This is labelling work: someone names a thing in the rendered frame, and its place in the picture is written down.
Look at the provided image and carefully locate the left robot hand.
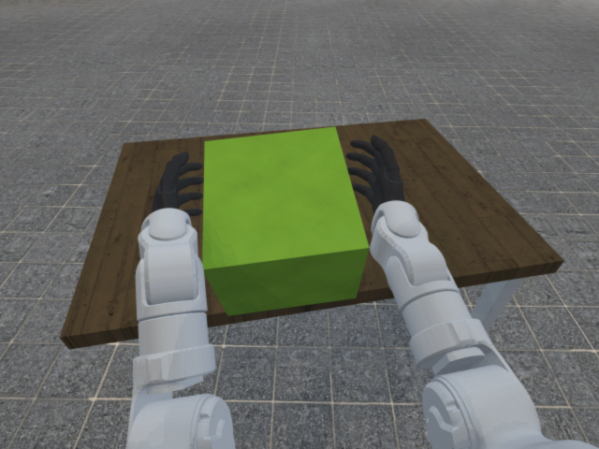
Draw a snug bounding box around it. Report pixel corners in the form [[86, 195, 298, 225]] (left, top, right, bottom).
[[152, 152, 204, 217]]

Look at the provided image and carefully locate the right robot upper arm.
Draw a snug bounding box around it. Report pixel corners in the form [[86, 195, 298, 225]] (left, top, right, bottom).
[[422, 365, 599, 449]]

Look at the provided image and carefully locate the table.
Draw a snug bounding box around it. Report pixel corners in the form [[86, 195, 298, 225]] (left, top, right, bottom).
[[60, 119, 564, 378]]

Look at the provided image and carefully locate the right robot hand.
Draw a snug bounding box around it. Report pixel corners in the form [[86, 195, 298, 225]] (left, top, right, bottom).
[[346, 135, 405, 214]]

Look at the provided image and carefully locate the right robot forearm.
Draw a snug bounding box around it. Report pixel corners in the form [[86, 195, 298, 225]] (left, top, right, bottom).
[[370, 200, 541, 430]]

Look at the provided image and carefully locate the left robot upper arm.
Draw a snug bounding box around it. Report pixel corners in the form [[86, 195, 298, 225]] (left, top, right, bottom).
[[127, 394, 236, 449]]

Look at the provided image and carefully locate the left robot forearm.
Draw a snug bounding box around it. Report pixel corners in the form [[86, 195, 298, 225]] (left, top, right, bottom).
[[125, 208, 216, 449]]

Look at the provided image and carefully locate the carton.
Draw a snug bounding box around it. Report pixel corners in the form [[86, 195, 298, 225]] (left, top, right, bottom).
[[202, 126, 370, 316]]

